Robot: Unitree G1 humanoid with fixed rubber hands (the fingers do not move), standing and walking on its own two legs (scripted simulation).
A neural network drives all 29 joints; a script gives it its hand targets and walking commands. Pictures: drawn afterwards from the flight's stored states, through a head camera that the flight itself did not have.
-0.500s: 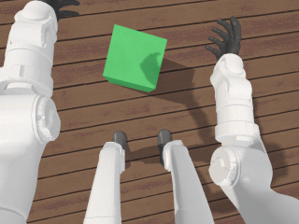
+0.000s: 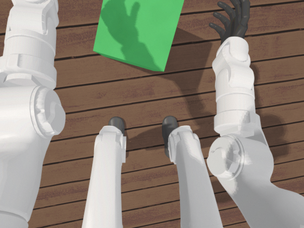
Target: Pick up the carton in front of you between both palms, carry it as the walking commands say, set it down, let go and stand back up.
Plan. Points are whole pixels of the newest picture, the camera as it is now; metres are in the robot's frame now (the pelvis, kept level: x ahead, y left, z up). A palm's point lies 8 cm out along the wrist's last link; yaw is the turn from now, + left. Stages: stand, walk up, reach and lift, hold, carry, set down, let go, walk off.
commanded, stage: reach and lift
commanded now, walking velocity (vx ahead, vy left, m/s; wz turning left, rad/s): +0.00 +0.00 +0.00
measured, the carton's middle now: (136, 33) +0.53 +0.04 -0.45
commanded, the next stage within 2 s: none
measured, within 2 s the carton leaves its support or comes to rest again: leaves its support in 1.38 s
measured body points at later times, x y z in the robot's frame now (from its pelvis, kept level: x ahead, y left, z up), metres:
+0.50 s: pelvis -0.05 +0.00 -0.19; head +0.34 +0.04 +0.01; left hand +0.56 +0.21 -0.38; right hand +0.51 -0.15 -0.38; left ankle +0.06 +0.11 -0.54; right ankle +0.07 -0.14 -0.54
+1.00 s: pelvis -0.05 +0.00 -0.20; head +0.34 +0.04 +0.01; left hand +0.56 +0.19 -0.39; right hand +0.52 -0.13 -0.38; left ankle +0.06 +0.11 -0.54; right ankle +0.07 -0.14 -0.54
